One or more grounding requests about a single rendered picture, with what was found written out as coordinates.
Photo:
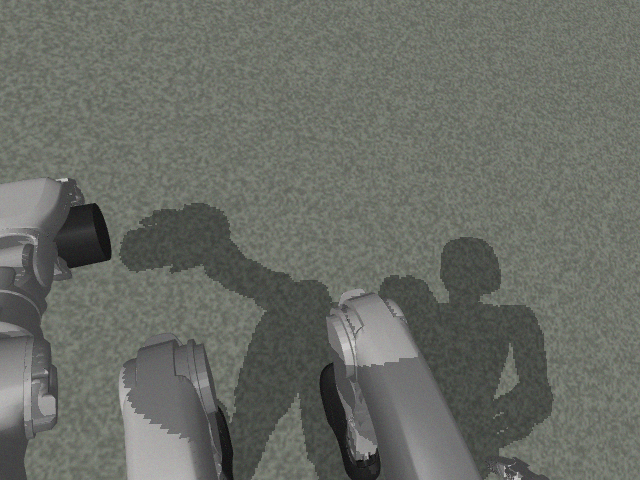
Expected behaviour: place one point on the left robot arm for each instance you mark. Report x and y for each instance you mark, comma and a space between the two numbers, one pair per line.
28, 379

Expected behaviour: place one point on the right robot foot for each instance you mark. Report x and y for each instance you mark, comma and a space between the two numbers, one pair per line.
335, 413

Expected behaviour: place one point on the left robot hand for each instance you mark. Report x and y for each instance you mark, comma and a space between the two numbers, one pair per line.
43, 205

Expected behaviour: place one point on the right robot hand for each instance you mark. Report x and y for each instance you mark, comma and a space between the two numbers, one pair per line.
512, 469

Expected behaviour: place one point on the can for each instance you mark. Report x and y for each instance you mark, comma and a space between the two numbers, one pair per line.
83, 239

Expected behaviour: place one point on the left robot foot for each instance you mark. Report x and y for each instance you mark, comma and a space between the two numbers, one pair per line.
226, 446

